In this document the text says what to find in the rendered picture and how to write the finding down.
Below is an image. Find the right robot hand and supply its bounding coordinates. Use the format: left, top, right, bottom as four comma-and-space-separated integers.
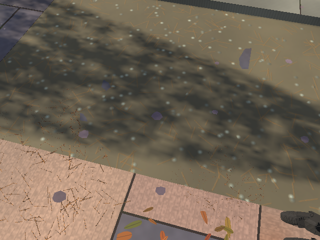
280, 211, 320, 240

